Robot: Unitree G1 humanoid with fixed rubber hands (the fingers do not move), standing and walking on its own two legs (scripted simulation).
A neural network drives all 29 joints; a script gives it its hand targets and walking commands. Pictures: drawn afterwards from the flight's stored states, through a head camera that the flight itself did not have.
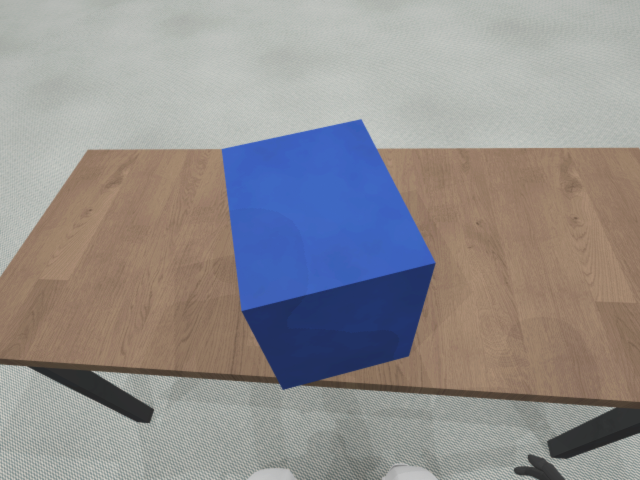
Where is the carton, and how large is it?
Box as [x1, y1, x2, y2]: [222, 119, 435, 389]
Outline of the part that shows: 361,119 222,149 241,310 283,389 407,356 410,350 435,263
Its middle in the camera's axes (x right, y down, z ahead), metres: +0.00 +0.03 +0.56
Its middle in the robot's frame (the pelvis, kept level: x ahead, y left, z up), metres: +0.41 +0.03 +0.01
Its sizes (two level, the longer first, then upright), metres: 0.255 0.200 0.260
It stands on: a table, 0.64 m high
